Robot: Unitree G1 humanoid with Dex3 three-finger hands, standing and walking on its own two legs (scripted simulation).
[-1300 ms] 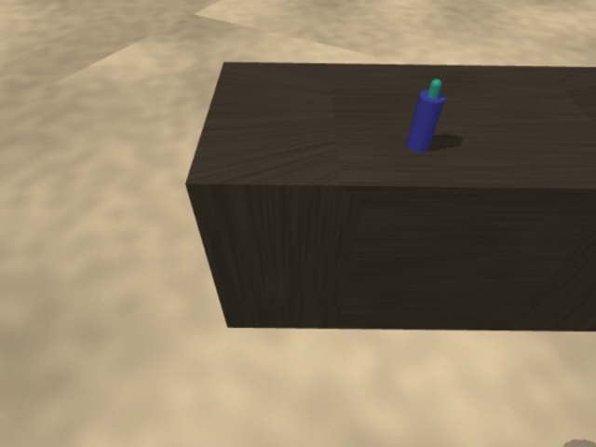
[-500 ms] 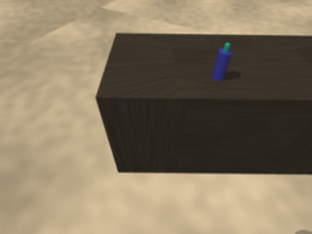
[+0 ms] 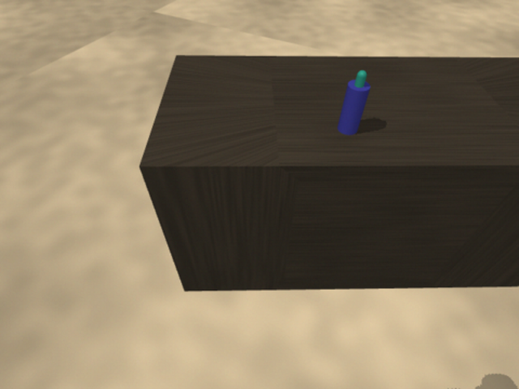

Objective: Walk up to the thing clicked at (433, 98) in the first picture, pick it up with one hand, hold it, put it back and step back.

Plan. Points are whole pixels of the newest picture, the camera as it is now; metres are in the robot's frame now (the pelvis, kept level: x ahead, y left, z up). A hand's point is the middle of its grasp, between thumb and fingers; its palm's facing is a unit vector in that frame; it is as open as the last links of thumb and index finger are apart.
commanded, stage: walk up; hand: right
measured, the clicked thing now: (354, 102) +0.79 -0.23 +0.01
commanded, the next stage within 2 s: none
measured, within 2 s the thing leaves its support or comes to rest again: neither
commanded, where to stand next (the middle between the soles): +0.33 -0.03 m, yaw +1 degrees
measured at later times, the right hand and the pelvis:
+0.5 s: hand (450, 358) +0.22 -0.33 -0.15, palm faces -0.12 +0.93 -0.35, open 7.4 cm; pelvis +0.15 -0.06 -0.01, yaw +2 degrees
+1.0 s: hand (414, 281) +0.39 -0.33 -0.19, palm faces -0.03 +0.94 -0.33, open 7.4 cm; pelvis +0.30 -0.07 -0.03, yaw +1 degrees
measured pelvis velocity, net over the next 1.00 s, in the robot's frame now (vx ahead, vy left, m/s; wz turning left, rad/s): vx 0.30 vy -0.07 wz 0.01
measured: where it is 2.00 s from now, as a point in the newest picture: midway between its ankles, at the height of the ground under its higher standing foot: outside the picture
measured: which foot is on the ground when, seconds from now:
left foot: down 0.00-0.12, up 0.14-0.56, down 0.58-0.96, up 0.98-1.00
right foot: up 0.00-0.08, down 0.10-0.60, up 0.62-0.92, down 0.94-1.00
